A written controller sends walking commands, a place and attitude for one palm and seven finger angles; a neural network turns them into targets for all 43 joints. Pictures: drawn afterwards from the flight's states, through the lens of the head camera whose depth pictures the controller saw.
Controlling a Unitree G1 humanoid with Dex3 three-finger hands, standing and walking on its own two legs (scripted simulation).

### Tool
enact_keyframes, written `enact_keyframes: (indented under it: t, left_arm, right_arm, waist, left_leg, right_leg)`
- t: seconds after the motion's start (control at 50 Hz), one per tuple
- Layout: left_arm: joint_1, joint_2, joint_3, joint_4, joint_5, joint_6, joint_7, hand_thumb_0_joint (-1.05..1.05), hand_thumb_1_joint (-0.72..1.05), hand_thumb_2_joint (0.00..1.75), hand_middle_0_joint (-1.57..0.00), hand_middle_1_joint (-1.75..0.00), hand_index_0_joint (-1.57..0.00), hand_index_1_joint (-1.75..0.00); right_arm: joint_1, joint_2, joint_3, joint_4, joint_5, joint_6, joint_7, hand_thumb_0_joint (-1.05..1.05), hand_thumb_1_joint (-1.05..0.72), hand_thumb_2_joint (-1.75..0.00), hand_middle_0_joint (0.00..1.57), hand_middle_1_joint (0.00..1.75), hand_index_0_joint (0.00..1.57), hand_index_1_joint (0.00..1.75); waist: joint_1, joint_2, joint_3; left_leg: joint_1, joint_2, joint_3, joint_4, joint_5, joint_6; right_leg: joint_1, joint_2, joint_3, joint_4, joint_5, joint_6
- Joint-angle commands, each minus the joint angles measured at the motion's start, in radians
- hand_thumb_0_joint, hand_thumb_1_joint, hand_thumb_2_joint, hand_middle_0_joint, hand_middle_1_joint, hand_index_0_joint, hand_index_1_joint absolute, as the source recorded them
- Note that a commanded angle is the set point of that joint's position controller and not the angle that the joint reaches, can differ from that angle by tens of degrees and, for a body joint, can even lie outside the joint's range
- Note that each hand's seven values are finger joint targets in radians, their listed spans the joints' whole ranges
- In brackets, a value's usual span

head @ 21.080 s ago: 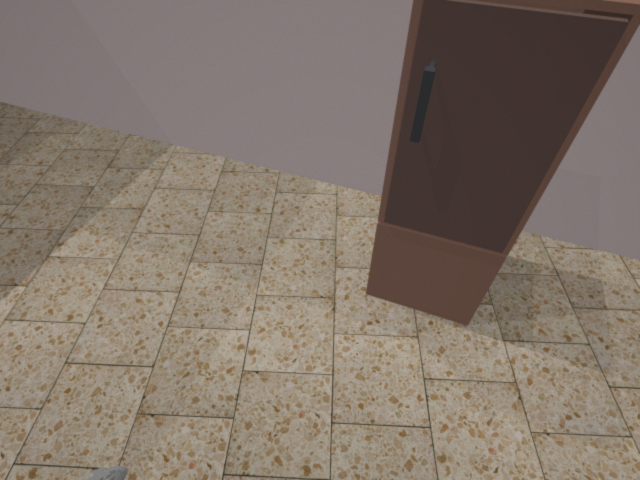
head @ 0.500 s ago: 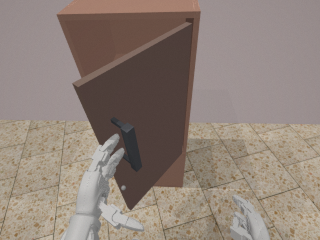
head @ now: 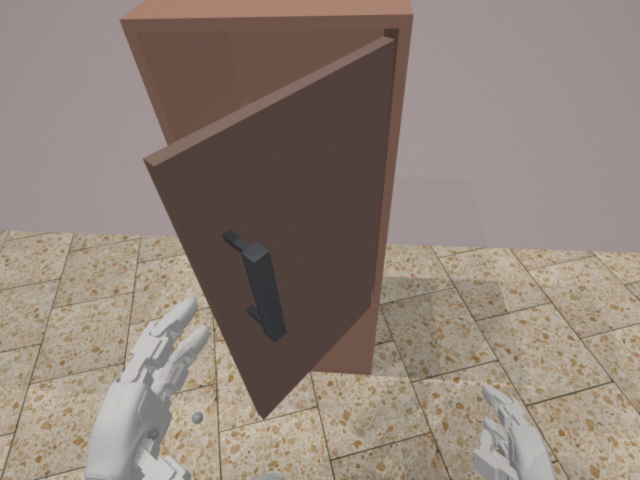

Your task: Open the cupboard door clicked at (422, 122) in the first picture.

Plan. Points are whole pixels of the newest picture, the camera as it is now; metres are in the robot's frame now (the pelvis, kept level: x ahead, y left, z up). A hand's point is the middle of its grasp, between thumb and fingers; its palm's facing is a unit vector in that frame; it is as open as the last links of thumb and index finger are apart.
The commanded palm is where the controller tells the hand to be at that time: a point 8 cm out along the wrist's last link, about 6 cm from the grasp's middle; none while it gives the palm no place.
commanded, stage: draw the hand back to the body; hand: left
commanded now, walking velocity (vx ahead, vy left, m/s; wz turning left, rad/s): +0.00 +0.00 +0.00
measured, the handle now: (255, 288) +0.31 +0.10 +0.11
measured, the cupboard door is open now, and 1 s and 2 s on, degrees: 53 53 53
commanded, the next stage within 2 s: step back with the hand held close in 1.66 s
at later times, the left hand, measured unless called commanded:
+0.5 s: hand (139, 410) +0.16 +0.17 +0.14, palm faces -0.03 -1.00 -0.06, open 16.3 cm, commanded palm +0.13 +0.23 +0.15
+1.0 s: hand (59, 338) +0.21 +0.25 +0.17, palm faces +0.28 -0.88 -0.37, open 12.5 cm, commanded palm +0.16 +0.30 +0.20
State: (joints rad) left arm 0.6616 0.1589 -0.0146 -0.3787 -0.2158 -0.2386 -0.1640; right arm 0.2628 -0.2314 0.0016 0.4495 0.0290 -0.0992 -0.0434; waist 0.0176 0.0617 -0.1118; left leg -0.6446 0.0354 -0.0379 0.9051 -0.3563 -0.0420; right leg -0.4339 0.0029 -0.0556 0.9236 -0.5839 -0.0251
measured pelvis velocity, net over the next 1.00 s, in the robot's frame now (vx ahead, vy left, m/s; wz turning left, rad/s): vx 0.02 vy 0.04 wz -0.04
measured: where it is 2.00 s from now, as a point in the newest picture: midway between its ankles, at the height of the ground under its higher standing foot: outside the picture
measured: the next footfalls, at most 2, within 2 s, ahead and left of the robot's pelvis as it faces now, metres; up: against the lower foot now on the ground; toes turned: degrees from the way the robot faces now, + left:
none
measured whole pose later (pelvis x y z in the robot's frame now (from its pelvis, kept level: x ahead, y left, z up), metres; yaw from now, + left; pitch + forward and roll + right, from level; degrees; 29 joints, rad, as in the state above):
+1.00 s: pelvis +0.02 +0.04 +0.05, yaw -2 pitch -2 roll +0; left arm 0.57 0.32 0.19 -0.46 -0.05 -0.06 0.11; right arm 0.18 -0.22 0.06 0.61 -0.01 -0.12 -0.11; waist 0.06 0.04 0.01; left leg -0.25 0.01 0.03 0.50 -0.21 0.01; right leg -0.04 -0.03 0.00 0.44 -0.36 0.02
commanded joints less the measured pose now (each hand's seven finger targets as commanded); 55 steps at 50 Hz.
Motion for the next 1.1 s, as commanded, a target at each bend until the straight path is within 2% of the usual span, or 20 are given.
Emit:
enact_keyframes:
  t: [0.0,0.06,0.1,0.2,0.3,0.36,0.4,0.46,0.56,0.58,0.6,0.64,0.66,0.7,0.76,0.8,0.86,0.9,1.02,1.08]
  left_arm:
    - [-0.058,0.077,0.038,-0.239,-0.016,-0.086,-0.014,0.0,-0.5,0.3,-0.15,-0.3,-0.15,-0.3]
    - [-0.055,0.063,0.019,-0.229,-0.013,-0.08,-0.011,0.0,-0.5,0.3,-0.15,-0.3,-0.15,-0.3]
    - [-0.073,0.118,0.074,-0.243,-0.012,-0.069,0.002,0.0,-0.5,0.3,-0.15,-0.3,-0.15,-0.3]
    - [-0.036,0.119,0.119,-0.259,-0.037,-0.021,0.002,0.0,-0.5,0.3,-0.15,-0.3,-0.15,-0.3]
    - [-0.091,0.139,0.143,-0.257,-0.067,0.021,-0.023,0.0,-0.5,0.3,-0.15,-0.3,-0.15,-0.3]
    - [-0.124,0.146,0.147,-0.28,-0.076,0.037,-0.036,0.0,-0.5,0.3,-0.15,-0.3,-0.15,-0.3]
    - [-0.127,0.186,0.196,-0.261,-0.082,0.056,-0.037,0.0,-0.5,0.3,-0.15,-0.3,-0.15,-0.3]
    - [-0.148,0.183,0.206,-0.276,-0.09,0.075,-0.045,0.0,-0.5,0.3,-0.15,-0.3,-0.15,-0.3]
    - [-0.167,0.211,0.254,-0.282,-0.11,0.117,-0.056,0.0,-0.32,0.37,-0.16,-0.3,-0.16,-0.3]
    - [-0.23,0.339,0.261,-0.389,0.042,0.099,0.082,0.0,-0.29,0.39,-0.16,-0.3,-0.16,-0.3]
    - [-0.183,0.295,0.266,-0.34,0.057,0.109,0.146,0.0,-0.26,0.4,-0.16,-0.3,-0.16,-0.3]
    - [-0.122,0.234,0.219,-0.283,0.103,0.126,0.203,0.0,-0.18,0.43,-0.16,-0.3,-0.16,-0.3]
    - [-0.133,0.24,0.219,-0.293,0.118,0.124,0.221,0.0,-0.15,0.45,-0.16,-0.3,-0.16,-0.3]
    - [-0.136,0.253,0.227,-0.285,0.14,0.116,0.251,0.0,-0.08,0.48,-0.16,-0.3,-0.16,-0.3]
    - [-0.138,0.261,0.237,-0.304,0.158,0.107,0.275,0.0,0.02,0.52,-0.17,-0.3,-0.17,-0.3]
    - [-0.14,0.283,0.262,-0.287,0.163,0.109,0.286,0.0,0.09,0.55,-0.17,-0.3,-0.17,-0.3]
    - [-0.159,0.283,0.273,-0.307,0.169,0.106,0.294,0.0,0.2,0.6,-0.18,-0.3,-0.18,-0.3]
    - [-0.155,0.305,0.304,-0.303,0.171,0.108,0.3,0.0,0.27,0.63,-0.18,-0.3,-0.18,-0.3]
    - [-0.17,0.309,0.357,-0.258,0.163,0.122,0.301,0.0,0.48,0.72,-0.19,-0.3,-0.19,-0.3]
    - [-0.191,0.329,0.393,-0.257,0.163,0.125,0.302,0.0,0.58,0.76,-0.19,-0.3,-0.19,-0.3]
  right_arm:
    - [-0.095,-0.081,-0.034,-0.181,0.003,-0.072,-0.018,0.0,-0.9,-0.9,0.2,0.3,0.2,0.3]
    - [-0.094,-0.079,-0.032,-0.184,0.005,-0.079,-0.017,0.0,-0.9,-0.9,0.2,0.3,0.2,0.3]
    - [-0.102,-0.078,-0.031,-0.178,0.004,-0.078,-0.022,0.0,-0.9,-0.9,0.2,0.3,0.2,0.3]
    - [-0.125,-0.067,-0.021,-0.177,0.014,-0.076,-0.028,0.0,-0.9,-0.9,0.2,0.3,0.2,0.3]
    - [-0.138,-0.079,-0.013,-0.16,0.017,-0.096,-0.043,0.0,-0.9,-0.9,0.2,0.3,0.2,0.3]
    - [-0.137,-0.083,-0.006,-0.151,0.019,-0.114,-0.046,0.0,-0.9,-0.9,0.2,0.3,0.2,0.3]
    - [-0.144,-0.085,-0.007,-0.137,0.019,-0.12,-0.053,0.0,-0.9,-0.9,0.2,0.3,0.2,0.3]
    - [-0.142,-0.087,-0.002,-0.13,0.021,-0.133,-0.056,0.0,-0.9,-0.9,0.2,0.3,0.2,0.3]
    - [-0.152,-0.09,0.004,-0.114,0.024,-0.15,-0.062,0.0,-0.9,-0.9,0.2,0.3,0.2,0.3]
    - [-0.176,-0.083,0.015,-0.122,0.009,-0.135,-0.091,0.0,-0.9,-0.9,0.2,0.3,0.2,0.3]
    - [-0.177,-0.067,0.02,-0.102,-0.002,-0.131,-0.103,0.0,-0.9,-0.9,0.2,0.3,0.2,0.3]
    - [-0.179,-0.067,0.025,-0.078,-0.01,-0.111,-0.104,0.0,-0.9,-0.9,0.2,0.3,0.2,0.3]
    - [-0.186,-0.074,0.024,-0.074,-0.013,-0.104,-0.103,0.0,-0.9,-0.9,0.2,0.3,0.2,0.3]
    - [-0.193,-0.081,0.021,-0.057,-0.023,-0.1,-0.102,0.0,-0.9,-0.9,0.2,0.3,0.2,0.3]
    - [-0.197,-0.084,0.019,-0.043,-0.03,-0.096,-0.096,0.0,-0.9,-0.9,0.2,0.3,0.2,0.3]
    - [-0.205,-0.088,0.018,-0.032,-0.033,-0.091,-0.093,0.0,-0.9,-0.9,0.2,0.3,0.2,0.3]
    - [-0.205,-0.089,0.015,-0.022,-0.035,-0.088,-0.086,0.0,-0.9,-0.9,0.2,0.3,0.2,0.3]
    - [-0.202,-0.094,0.011,-0.013,-0.037,-0.084,-0.081,0.0,-0.9,-0.9,0.2,0.3,0.2,0.3]
    - [-0.206,-0.094,0.003,-0.003,-0.038,-0.052,-0.068,0.0,-0.9,-0.9,0.2,0.3,0.2,0.3]
    - [-0.203,-0.094,-0.003,0.002,-0.039,-0.037,-0.062,0.0,-0.9,-0.9,0.2,0.3,0.2,0.3]
  waist:
    - [-0.019,-0.101,-0.072]
    - [-0.017,-0.076,-0.063]
    - [-0.004,-0.09,-0.074]
    - [0.018,-0.05,-0.076]
    - [0.005,-0.074,-0.019]
    - [0.005,-0.037,-0.008]
    - [0.013,-0.066,0.002]
    - [0.015,-0.033,-0.002]
    - [0.025,-0.019,-0.002]
    - [0.048,-0.033,0.03]
    - [0.028,-0.062,0.084]
    - [0.023,-0.053,0.104]
    - [0.023,-0.019,0.102]
    - [0.024,-0.026,0.079]
    - [0.028,0.002,0.046]
    - [0.033,-0.029,0.051]
    - [0.032,0.005,0.038]
    - [0.039,-0.015,0.019]
    - [0.041,-0.027,0.041]
    - [0.044,0.011,0.025]
  left_leg:
    - [0.203,-0.044,0.019,-0.055,0.154,0.07]
    - [0.2,-0.042,0.017,-0.063,0.135,0.069]
    - [0.195,-0.039,0.013,-0.069,0.122,0.07]
    - [0.217,-0.039,0.018,-0.094,0.133,0.067]
    - [0.226,-0.036,0.011,-0.113,0.087,0.068]
    - [0.247,-0.035,0.005,-0.14,0.066,0.066]
    - [0.243,-0.034,0.002,-0.144,0.06,0.066]
    - [0.275,-0.034,0.0,-0.17,0.058,0.064]
    - [0.299,-0.036,-0.001,-0.198,0.074,0.062]
    - [0.349,-0.035,0.026,-0.228,0.071,0.061]
    - [0.361,-0.035,0.033,-0.231,0.062,0.059]
    - [0.407,-0.028,0.038,-0.265,0.073,0.063]
    - [0.432,-0.027,0.041,-0.286,0.083,0.063]
    - [0.477,-0.025,0.041,-0.329,0.112,0.065]
    - [0.535,-0.02,0.04,-0.394,0.167,0.064]
    - [0.552,-0.017,0.04,-0.425,0.198,0.064]
    - [0.602,-0.014,0.043,-0.459,0.251,0.061]
    - [0.618,-0.014,0.045,-0.473,0.297,0.06]
    - [0.639,-0.01,0.058,-0.501,0.373,0.058]
    - [0.661,-0.008,0.061,-0.505,0.407,0.056]
  right_leg:
    - [-0.142,0.011,0.037,-0.189,0.452,0.05]
    - [-0.167,0.018,0.019,-0.18,0.399,0.041]
    - [-0.147,0.019,0.028,-0.192,0.36,0.037]
    - [-0.111,0.023,0.02,-0.211,0.361,0.032]
    - [-0.127,0.023,0.03,-0.267,0.284,0.038]
    - [-0.134,0.026,0.017,-0.279,0.245,0.034]
    - [-0.119,0.026,0.023,-0.298,0.226,0.033]
    - [-0.117,0.03,0.006,-0.304,0.225,0.032]
    - [-0.081,0.032,-0.002,-0.321,0.251,0.031]
    - [-0.093,0.012,0.064,-0.439,0.241,0.017]
    - [-0.101,0.001,0.071,-0.495,0.184,0.017]
    - [-0.068,-0.003,0.044,-0.51,0.19,0.019]
    - [-0.051,-0.002,0.04,-0.52,0.208,0.02]
    - [0.005,0.002,0.027,-0.534,0.25,0.02]
    - [0.088,0.004,0.01,-0.534,0.321,0.018]
    - [0.13,0.006,0.009,-0.556,0.354,0.018]
    - [0.168,0.01,0.004,-0.566,0.403,0.017]
    - [0.21,0.013,0.003,-0.576,0.443,0.014]
    - [0.255,0.014,0.001,-0.597,0.518,0.018]
    - [0.263,0.015,0.005,-0.602,0.54,0.017]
